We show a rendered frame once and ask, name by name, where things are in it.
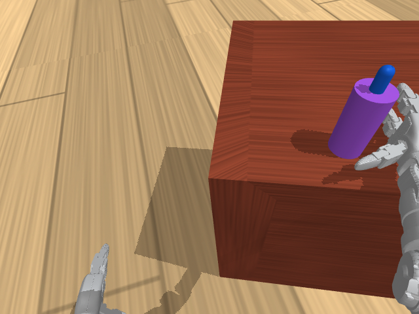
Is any right robot hand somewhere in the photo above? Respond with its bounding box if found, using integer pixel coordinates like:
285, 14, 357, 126
354, 83, 419, 171

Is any right robot arm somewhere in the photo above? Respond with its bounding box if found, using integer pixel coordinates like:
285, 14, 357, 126
392, 152, 419, 314

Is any left robot hand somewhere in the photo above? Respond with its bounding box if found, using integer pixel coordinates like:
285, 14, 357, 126
74, 243, 126, 314

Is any bottle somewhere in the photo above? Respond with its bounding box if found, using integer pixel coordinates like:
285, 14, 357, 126
328, 65, 399, 159

